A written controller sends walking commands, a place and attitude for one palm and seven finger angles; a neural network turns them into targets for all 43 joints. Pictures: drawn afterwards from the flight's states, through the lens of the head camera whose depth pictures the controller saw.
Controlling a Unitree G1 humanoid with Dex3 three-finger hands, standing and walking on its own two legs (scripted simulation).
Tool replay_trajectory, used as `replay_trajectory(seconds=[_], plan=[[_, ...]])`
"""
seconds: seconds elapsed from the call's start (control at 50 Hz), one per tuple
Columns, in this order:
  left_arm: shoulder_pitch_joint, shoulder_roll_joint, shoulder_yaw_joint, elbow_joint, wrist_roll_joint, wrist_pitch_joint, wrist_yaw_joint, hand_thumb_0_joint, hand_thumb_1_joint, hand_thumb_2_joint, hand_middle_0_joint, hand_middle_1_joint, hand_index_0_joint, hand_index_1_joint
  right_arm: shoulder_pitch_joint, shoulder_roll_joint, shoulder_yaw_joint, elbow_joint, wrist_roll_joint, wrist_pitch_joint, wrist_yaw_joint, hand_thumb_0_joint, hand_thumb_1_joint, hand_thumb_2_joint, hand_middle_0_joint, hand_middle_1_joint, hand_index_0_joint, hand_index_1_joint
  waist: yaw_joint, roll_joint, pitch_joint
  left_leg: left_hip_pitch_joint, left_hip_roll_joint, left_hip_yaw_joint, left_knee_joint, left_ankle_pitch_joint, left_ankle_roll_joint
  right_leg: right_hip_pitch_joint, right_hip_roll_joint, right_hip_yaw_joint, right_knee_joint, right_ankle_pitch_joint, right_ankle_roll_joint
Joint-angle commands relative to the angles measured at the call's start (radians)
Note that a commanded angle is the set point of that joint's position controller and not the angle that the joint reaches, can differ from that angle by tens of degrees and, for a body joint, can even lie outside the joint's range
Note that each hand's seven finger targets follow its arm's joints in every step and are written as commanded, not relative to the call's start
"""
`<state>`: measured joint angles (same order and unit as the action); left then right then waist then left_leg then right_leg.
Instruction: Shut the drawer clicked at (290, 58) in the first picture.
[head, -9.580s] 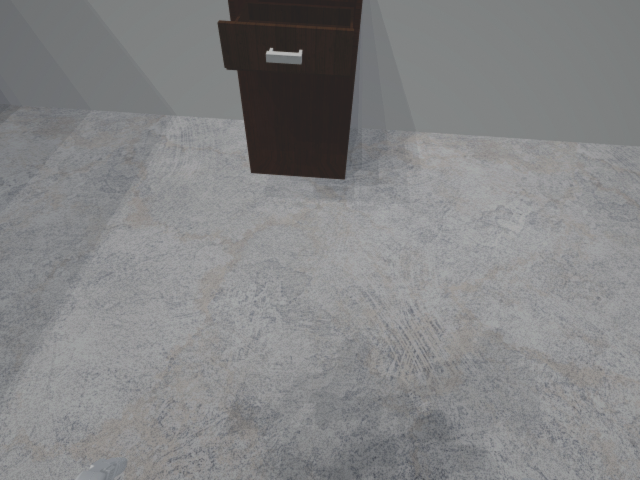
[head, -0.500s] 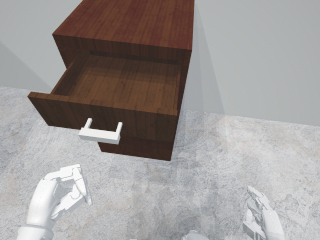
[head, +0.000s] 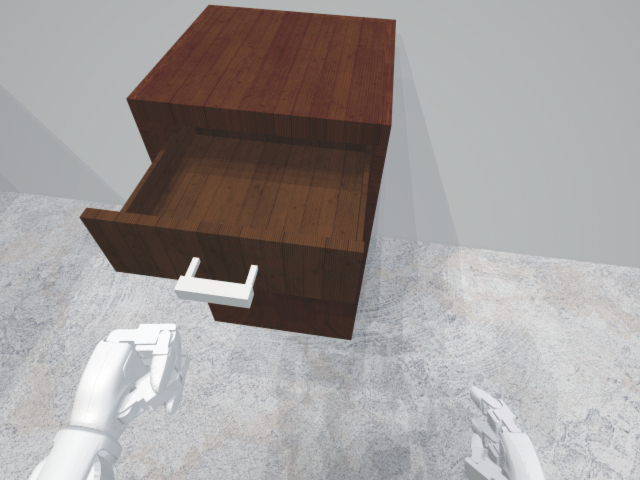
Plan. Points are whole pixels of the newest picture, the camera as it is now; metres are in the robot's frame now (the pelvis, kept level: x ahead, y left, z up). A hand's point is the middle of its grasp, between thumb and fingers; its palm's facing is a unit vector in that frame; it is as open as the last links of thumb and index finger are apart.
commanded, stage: raise the hand and make a fist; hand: left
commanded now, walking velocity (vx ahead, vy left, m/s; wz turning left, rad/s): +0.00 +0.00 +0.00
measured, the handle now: (219, 279) +0.40 +0.18 -0.02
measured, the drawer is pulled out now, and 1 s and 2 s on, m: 0.24 0.24 0.24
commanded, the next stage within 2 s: bring the fist close to the handle in 0.26 s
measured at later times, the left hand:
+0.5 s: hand (186, 385) +0.21 +0.16 +0.07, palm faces -0.04 -1.00 -0.07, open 3.3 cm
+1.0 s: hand (215, 364) +0.25 +0.15 +0.02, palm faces -0.08 -1.00 -0.06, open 3.3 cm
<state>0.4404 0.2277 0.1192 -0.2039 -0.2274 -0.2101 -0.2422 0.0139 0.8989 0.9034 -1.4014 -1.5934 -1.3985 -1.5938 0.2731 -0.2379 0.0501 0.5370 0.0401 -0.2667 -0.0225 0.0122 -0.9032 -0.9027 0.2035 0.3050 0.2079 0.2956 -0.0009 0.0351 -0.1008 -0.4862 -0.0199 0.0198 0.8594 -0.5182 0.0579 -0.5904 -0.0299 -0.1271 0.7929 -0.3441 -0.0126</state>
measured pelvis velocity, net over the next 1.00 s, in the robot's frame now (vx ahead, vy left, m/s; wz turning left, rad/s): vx -0.02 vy -0.03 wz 0.00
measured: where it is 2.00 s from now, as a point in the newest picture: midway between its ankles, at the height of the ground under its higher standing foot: outside the picture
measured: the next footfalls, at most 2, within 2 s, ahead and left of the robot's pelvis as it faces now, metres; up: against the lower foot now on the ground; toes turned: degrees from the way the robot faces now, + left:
none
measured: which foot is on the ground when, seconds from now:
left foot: down 0.00-1.00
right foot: down 0.00-1.00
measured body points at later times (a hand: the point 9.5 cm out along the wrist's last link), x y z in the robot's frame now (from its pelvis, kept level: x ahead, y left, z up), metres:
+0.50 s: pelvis -0.01 -0.02 +0.00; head +0.02 -0.02 +0.45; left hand +0.20 +0.21 +0.08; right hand +0.17 -0.24 -0.07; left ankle -0.05 +0.07 -0.70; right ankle +0.03 -0.12 -0.70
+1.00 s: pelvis -0.02 -0.03 -0.02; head +0.05 -0.03 +0.42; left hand +0.25 +0.20 +0.03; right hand +0.13 -0.28 -0.11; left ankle -0.05 +0.07 -0.70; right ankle +0.03 -0.12 -0.70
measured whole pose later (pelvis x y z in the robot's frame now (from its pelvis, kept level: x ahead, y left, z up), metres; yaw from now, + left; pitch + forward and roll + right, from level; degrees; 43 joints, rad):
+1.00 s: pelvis -0.02 -0.03 -0.02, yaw +0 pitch +14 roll +0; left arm 0.15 0.23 0.18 0.20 -0.24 -0.41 -0.29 0.01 0.90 0.90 -1.40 -1.60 -1.40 -1.60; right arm 0.27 -0.27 0.02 0.57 0.03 -0.25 -0.02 0.01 -0.91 -0.90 0.20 0.30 0.21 0.30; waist -0.03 0.02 -0.11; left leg -0.69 -0.01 0.03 0.98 -0.53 0.03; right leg -0.81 -0.03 -0.12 0.94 -0.37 -0.06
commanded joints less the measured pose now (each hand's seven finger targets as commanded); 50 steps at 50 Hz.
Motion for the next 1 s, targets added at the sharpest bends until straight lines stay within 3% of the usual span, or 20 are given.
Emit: replay_trajectory(seconds=[0.0,0.04,0.1,0.14,0.26,0.3,0.34,0.42,0.44,0.5,0.54,0.6,0.62,0.68,0.7,0.84,0.9,0.94,0.96,0.98], plan=[[-0.030,0.127,0.089,-0.210,-0.011,-0.075,0.021,0.000,0.900,0.900,-1.400,-1.600,-1.400,-1.600,-0.083,-0.125,-0.065,-0.164,0.000,-0.061,-0.013,0.000,-0.900,-0.900,0.200,0.300,0.200,0.300,0.015,0.011,-0.143,-0.011,0.033,-0.084,-0.171,0.461,-0.083,0.209,0.012,0.034,-0.059,0.213,-0.018],[-0.038,0.094,0.057,-0.225,-0.011,-0.089,0.023,0.000,0.900,0.900,-1.400,-1.600,-1.400,-1.600,-0.073,-0.119,-0.063,-0.164,0.002,-0.065,-0.011,0.000,-0.900,-0.900,0.200,0.300,0.200,0.300,0.009,0.036,-0.142,0.004,0.035,-0.085,-0.174,0.470,-0.089,0.199,0.013,0.033,-0.061,0.209,-0.016],[-0.026,0.110,0.074,-0.207,-0.010,-0.101,0.036,0.000,0.900,0.900,-1.400,-1.600,-1.400,-1.600,-0.072,-0.123,-0.068,-0.153,0.001,-0.071,-0.009,0.000,-0.900,-0.900,0.200,0.300,0.200,0.300,0.005,0.001,-0.134,-0.004,0.036,-0.085,-0.169,0.466,-0.084,0.199,0.015,0.036,-0.066,0.212,-0.016],[-0.017,0.084,0.047,-0.212,-0.009,-0.108,0.027,0.000,0.900,0.900,-1.400,-1.600,-1.400,-1.600,-0.066,-0.120,-0.068,-0.156,0.000,-0.075,-0.008,0.000,-0.900,-0.900,0.200,0.300,0.200,0.300,0.005,0.023,-0.144,0.005,0.033,-0.077,-0.169,0.469,-0.082,0.203,0.013,0.039,-0.070,0.223,-0.015],[-0.046,0.100,0.057,-0.198,-0.010,-0.110,0.022,0.000,0.900,0.900,-1.400,-1.600,-1.400,-1.600,-0.075,-0.126,-0.067,-0.152,0.001,-0.077,-0.012,0.000,-0.900,-0.900,0.200,0.300,0.200,0.300,-0.001,0.012,-0.114,-0.021,0.027,-0.073,-0.176,0.386,-0.073,0.200,0.012,0.044,-0.083,0.181,-0.016],[-0.059,0.127,0.089,-0.177,-0.014,-0.111,0.024,0.000,0.900,0.900,-1.400,-1.600,-1.400,-1.600,-0.080,-0.128,-0.065,-0.144,0.001,-0.073,-0.017,0.000,-0.900,-0.900,0.200,0.300,0.200,0.300,-0.004,-0.022,-0.106,-0.038,0.024,-0.072,-0.175,0.356,-0.063,0.209,0.012,0.050,-0.092,0.169,-0.015],[-0.062,0.113,0.076,-0.177,-0.018,-0.115,0.014,0.000,0.900,0.900,-1.400,-1.600,-1.400,-1.600,-0.080,-0.125,-0.062,-0.148,0.001,-0.076,-0.018,0.000,-0.900,-0.900,0.200,0.300,0.200,0.300,0.001,0.012,-0.119,-0.035,0.020,-0.066,-0.175,0.345,-0.060,0.217,0.008,0.058,-0.095,0.165,-0.015],[-0.143,0.104,0.073,-0.062,-0.026,-0.125,-0.005,0.000,0.900,0.900,-1.400,-1.600,-1.400,-1.600,-0.068,-0.137,-0.061,-0.128,-0.001,-0.070,-0.027,0.000,-0.900,-0.900,0.200,0.300,0.200,0.300,-0.023,-0.057,-0.084,-0.079,0.013,-0.061,-0.155,0.280,-0.050,0.178,0.011,0.068,-0.102,0.115,-0.008],[-0.167,0.122,0.087,-0.043,-0.028,-0.129,-0.012,0.000,0.900,0.900,-1.400,-1.600,-1.400,-1.600,-0.069,-0.140,-0.062,-0.128,0.001,-0.069,-0.030,0.000,-0.900,-0.900,0.200,0.300,0.200,0.300,-0.023,-0.042,-0.077,-0.092,0.011,-0.058,-0.150,0.261,-0.050,0.170,0.009,0.075,-0.103,0.095,-0.009],[-0.222,0.154,0.117,-0.011,-0.032,-0.146,-0.027,0.000,0.900,0.900,-1.400,-1.600,-1.400,-1.600,-0.071,-0.145,-0.062,-0.124,-0.001,-0.068,-0.032,0.000,-0.900,-0.900,0.200,0.300,0.200,0.300,-0.019,-0.037,-0.124,-0.108,0.007,-0.054,-0.134,0.260,-0.046,0.187,0.005,0.090,-0.094,0.091,-0.010],[-0.272,0.151,0.112,0.014,-0.035,-0.160,-0.038,0.000,0.900,0.900,-1.400,-1.600,-1.400,-1.600,-0.067,-0.143,-0.059,-0.122,0.000,-0.066,-0.032,0.000,-0.900,-0.900,0.200,0.300,0.200,0.300,-0.020,0.000,-0.138,-0.112,0.004,-0.051,-0.126,0.269,-0.046,0.188,0.002,0.093,-0.085,0.102,-0.012],[-0.327,0.152,0.111,0.052,-0.037,-0.180,-0.044,0.000,0.900,0.900,-1.400,-1.600,-1.400,-1.600,-0.064,-0.146,-0.061,-0.113,-0.002,-0.068,-0.032,0.000,-0.900,-0.900,0.200,0.300,0.200,0.300,-0.026,-0.005,-0.167,-0.121,0.005,-0.052,-0.108,0.291,-0.046,0.184,0.003,0.093,-0.064,0.134,-0.011],[-0.309,0.148,0.116,0.072,-0.040,-0.184,-0.048,0.000,0.900,0.900,-1.400,-1.600,-1.400,-1.600,-0.057,-0.143,-0.063,-0.113,-0.004,-0.068,-0.029,0.000,-0.900,-0.900,0.200,0.300,0.200,0.300,-0.016,0.001,-0.191,-0.123,0.003,-0.049,-0.106,0.305,-0.048,0.197,0.001,0.095,-0.057,0.150,-0.013],[-0.335,0.145,0.111,0.123,-0.042,-0.191,-0.055,0.000,0.900,0.900,-1.400,-1.600,-1.400,-1.600,-0.055,-0.146,-0.067,-0.112,-0.004,-0.064,-0.025,0.000,-0.900,-0.900,0.200,0.300,0.200,0.300,-0.022,-0.008,-0.184,-0.157,0.001,-0.042,-0.090,0.293,-0.048,0.182,-0.002,0.103,-0.049,0.149,-0.009],[-0.328,0.171,0.142,0.157,-0.039,-0.193,-0.050,0.000,0.900,0.900,-1.400,-1.600,-1.400,-1.600,-0.052,-0.152,-0.069,-0.107,-0.005,-0.058,-0.025,0.000,-0.900,-0.900,0.200,0.300,0.200,0.300,-0.021,-0.046,-0.172,-0.181,0.003,-0.045,-0.086,0.291,-0.046,0.183,-0.001,0.104,-0.045,0.144,-0.012],[-0.354,0.148,0.129,0.164,-0.038,-0.243,-0.050,0.000,0.900,0.900,-1.400,-1.600,-1.400,-1.600,-0.042,-0.146,-0.079,-0.115,-0.010,-0.045,-0.009,0.000,-0.900,-0.900,0.200,0.300,0.200,0.300,-0.014,0.001,-0.262,-0.200,0.001,-0.033,-0.047,0.332,-0.048,0.172,-0.005,0.111,0.012,0.207,-0.013],[-0.362,0.156,0.139,0.220,-0.034,-0.260,-0.041,0.000,0.900,0.900,-1.400,-1.600,-1.400,-1.600,-0.040,-0.152,-0.082,-0.107,-0.013,-0.036,-0.007,0.000,-0.900,-0.900,0.200,0.300,0.200,0.300,-0.023,-0.056,-0.229,-0.254,0.007,-0.040,-0.025,0.302,-0.046,0.130,-0.001,0.110,0.032,0.176,-0.013],[-0.460,0.133,0.103,0.227,-0.029,-0.274,-0.045,0.000,0.900,0.900,-1.400,-1.600,-1.400,-1.600,-0.046,-0.151,-0.080,-0.102,-0.012,-0.031,-0.005,0.000,-0.900,-0.900,0.200,0.300,0.200,0.300,-0.039,-0.028,-0.228,-0.277,0.002,-0.038,-0.006,0.257,-0.045,0.085,-0.006,0.119,0.042,0.127,-0.009],[-0.475,0.168,0.134,0.240,-0.025,-0.280,-0.041,0.000,0.900,0.900,-1.400,-1.600,-1.400,-1.600,-0.043,-0.156,-0.083,-0.098,-0.012,-0.029,-0.006,0.000,-0.900,-0.900,0.200,0.300,0.200,0.300,-0.032,-0.025,-0.244,-0.287,0.003,-0.039,0.000,0.242,-0.045,0.081,-0.007,0.123,0.049,0.100,-0.011],[-0.475,0.157,0.127,0.248,-0.025,-0.285,-0.043,0.000,0.900,0.900,-1.400,-1.600,-1.400,-1.600,-0.045,-0.153,-0.083,-0.101,-0.014,-0.029,-0.006,0.000,-0.900,-0.900,0.200,0.300,0.200,0.300,-0.028,-0.015,-0.257,-0.289,0.001,-0.038,0.004,0.245,-0.045,0.084,-0.008,0.125,0.055,0.102,-0.012]])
